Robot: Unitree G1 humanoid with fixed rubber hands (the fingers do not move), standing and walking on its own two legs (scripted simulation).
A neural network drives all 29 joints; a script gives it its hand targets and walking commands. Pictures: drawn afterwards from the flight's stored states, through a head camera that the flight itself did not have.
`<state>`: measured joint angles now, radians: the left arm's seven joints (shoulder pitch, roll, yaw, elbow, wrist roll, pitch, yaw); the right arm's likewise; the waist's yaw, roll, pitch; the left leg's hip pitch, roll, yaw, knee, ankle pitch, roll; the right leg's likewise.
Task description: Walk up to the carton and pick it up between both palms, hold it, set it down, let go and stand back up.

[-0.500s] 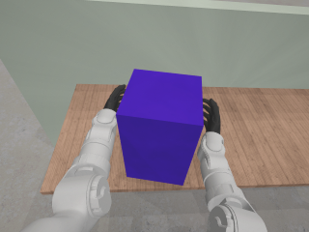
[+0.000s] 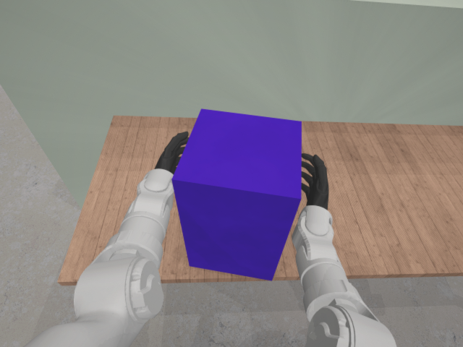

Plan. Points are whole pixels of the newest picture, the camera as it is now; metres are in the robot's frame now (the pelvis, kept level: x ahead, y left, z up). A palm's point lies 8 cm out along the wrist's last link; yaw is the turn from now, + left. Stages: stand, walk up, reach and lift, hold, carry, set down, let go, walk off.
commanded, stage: set down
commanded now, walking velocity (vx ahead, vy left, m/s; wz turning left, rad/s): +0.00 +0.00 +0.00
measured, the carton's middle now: (239, 201) +0.39 -0.04 +0.00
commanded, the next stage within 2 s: none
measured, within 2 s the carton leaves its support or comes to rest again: rests again in 1.72 s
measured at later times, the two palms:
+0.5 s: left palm (168, 175) +0.42 +0.10 +0.05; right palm (314, 206) +0.34 -0.17 +0.05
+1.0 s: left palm (171, 176) +0.42 +0.09 +0.05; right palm (315, 210) +0.34 -0.17 +0.04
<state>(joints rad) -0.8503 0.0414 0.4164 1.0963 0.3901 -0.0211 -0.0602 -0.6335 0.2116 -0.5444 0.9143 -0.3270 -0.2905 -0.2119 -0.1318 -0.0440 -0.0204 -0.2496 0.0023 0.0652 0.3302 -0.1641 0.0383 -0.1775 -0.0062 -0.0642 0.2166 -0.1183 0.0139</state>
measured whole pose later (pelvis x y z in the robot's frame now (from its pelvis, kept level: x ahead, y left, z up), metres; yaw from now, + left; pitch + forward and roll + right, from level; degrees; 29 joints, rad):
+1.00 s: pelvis -0.01 +0.00 +0.00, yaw -1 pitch +6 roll -1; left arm -0.89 0.02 0.53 1.16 0.47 -0.16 -0.05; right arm -0.65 0.24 -0.70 0.94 -0.44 -0.39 -0.19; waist -0.11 -0.05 0.00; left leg -0.31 0.01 0.09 0.36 -0.16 0.04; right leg -0.25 -0.01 -0.06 0.25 -0.11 0.01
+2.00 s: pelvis -0.01 +0.01 -0.02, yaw -3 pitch +19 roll -3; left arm -1.00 0.19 0.13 1.48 0.05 -0.32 0.02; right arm -0.82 0.04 -0.23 1.34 0.03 -0.42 -0.26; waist -0.14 0.00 -0.20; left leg -0.67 0.05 0.07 0.62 -0.27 0.04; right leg -0.60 0.01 -0.06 0.48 -0.20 0.01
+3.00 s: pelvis -0.02 +0.00 -0.01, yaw -2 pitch +4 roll -2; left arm -0.38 0.25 0.05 0.80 -0.09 -0.17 -0.12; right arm -0.21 0.08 0.01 0.75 0.12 -0.41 -0.35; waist -0.05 -0.01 0.00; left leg -0.36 0.03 0.04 0.54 -0.24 0.02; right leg -0.31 0.02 -0.04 0.42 -0.18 0.00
